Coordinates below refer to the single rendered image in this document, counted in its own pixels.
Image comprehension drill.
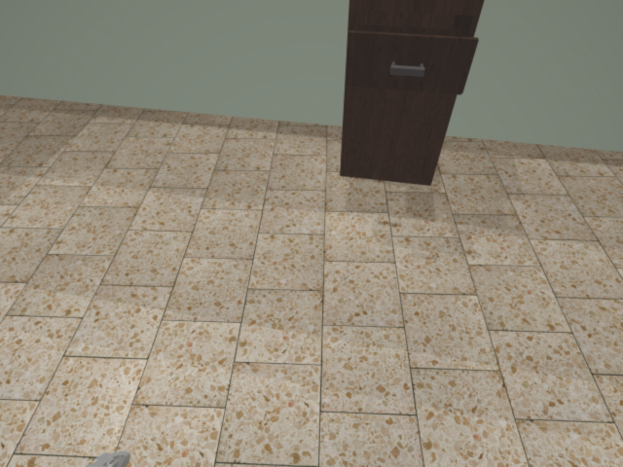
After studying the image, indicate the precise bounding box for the handle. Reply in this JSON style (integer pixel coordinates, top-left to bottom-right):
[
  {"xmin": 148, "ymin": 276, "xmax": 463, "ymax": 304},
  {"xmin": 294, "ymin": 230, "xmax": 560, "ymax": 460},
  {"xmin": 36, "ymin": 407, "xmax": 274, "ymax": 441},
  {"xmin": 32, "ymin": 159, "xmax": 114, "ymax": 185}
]
[{"xmin": 389, "ymin": 61, "xmax": 425, "ymax": 77}]

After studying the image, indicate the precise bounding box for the drawer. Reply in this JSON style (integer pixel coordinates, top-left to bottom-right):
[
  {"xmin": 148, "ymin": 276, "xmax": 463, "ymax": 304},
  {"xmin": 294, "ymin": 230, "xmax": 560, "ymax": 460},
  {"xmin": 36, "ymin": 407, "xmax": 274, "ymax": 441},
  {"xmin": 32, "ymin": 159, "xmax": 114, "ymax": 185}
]
[{"xmin": 346, "ymin": 24, "xmax": 479, "ymax": 95}]

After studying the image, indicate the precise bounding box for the cabinet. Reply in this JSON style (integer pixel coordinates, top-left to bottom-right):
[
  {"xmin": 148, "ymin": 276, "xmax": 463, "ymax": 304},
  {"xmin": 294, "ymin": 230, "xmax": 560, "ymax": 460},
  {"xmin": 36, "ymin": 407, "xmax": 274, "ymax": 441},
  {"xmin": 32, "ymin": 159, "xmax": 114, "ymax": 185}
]
[{"xmin": 340, "ymin": 0, "xmax": 484, "ymax": 186}]

